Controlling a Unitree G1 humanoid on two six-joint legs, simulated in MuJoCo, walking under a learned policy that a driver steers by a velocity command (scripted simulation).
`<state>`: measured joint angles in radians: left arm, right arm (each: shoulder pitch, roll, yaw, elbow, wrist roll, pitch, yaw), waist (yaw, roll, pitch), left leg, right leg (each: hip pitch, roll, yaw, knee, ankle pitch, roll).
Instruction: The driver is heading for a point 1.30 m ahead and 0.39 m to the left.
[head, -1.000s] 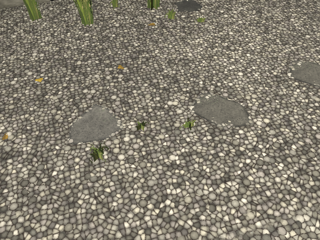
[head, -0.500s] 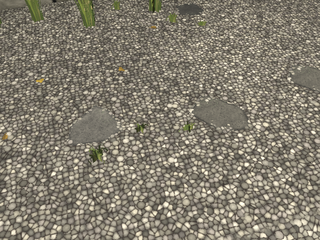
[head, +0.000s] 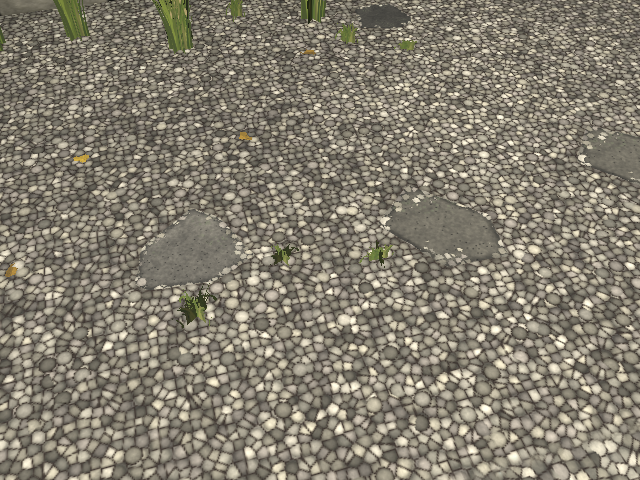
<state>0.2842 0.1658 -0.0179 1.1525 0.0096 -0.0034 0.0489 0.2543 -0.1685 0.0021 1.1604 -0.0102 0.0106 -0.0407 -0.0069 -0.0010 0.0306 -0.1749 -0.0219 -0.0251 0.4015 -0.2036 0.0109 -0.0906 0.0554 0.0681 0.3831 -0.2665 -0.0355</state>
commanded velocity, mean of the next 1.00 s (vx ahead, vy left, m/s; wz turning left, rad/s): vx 0.49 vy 0.00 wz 0.00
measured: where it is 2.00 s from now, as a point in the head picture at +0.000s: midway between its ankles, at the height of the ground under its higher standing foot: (282, 229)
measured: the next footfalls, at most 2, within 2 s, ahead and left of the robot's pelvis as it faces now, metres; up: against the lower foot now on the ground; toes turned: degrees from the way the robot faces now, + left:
left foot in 0.58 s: +0.12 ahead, +0.14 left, +0.00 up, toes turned +3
right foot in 1.04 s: +0.58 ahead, -0.02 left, +0.00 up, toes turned -4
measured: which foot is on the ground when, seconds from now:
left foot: down 0.00-0.36, up 0.38-0.56, down 0.58-1.00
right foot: down 0.00-0.58, up 0.60-1.00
